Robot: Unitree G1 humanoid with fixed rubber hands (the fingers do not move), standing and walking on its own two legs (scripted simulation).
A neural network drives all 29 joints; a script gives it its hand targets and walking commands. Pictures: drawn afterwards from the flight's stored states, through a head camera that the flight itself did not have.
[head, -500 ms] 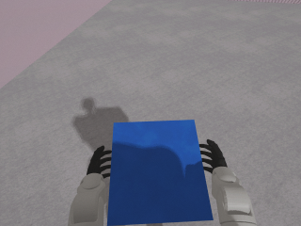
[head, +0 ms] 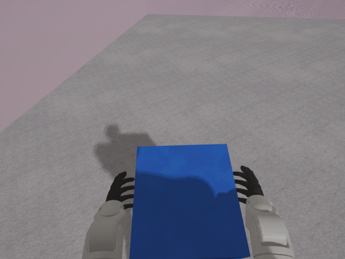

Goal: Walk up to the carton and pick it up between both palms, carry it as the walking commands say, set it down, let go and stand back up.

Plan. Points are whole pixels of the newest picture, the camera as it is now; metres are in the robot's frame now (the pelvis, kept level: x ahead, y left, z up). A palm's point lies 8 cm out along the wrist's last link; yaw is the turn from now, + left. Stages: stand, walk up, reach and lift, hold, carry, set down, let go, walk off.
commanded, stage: carry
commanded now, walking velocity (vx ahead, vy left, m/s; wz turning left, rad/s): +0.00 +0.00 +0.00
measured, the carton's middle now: (183, 205) +0.30 -0.01 -0.06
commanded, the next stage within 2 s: none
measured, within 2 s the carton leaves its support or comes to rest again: neither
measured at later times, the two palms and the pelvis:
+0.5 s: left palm (124, 137) +0.49 +0.15 +0.03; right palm (228, 126) +0.50 -0.17 +0.03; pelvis +0.23 -0.02 +0.00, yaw +2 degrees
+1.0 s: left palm (133, 97) +0.68 +0.14 +0.04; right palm (219, 87) +0.69 -0.18 +0.04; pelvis +0.41 -0.03 +0.01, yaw +2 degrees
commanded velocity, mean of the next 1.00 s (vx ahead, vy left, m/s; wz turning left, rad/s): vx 0.00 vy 0.00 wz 0.00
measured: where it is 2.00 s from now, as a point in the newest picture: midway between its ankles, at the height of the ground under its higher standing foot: (183, 225)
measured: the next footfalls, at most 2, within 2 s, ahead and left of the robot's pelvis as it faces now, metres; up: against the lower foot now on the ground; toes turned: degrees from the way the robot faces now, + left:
left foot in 0.14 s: +0.08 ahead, +0.09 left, +0.00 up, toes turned +9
right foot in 0.36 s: +0.18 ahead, -0.08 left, +0.00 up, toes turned -5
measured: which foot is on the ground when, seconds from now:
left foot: down 0.00-0.00, up 0.02-0.12, down 0.14-0.40, up 0.42-0.62, down 0.64-1.00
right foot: down 0.00-0.18, up 0.20-0.34, down 0.36-0.68, up 0.70-0.82, down 0.84-1.00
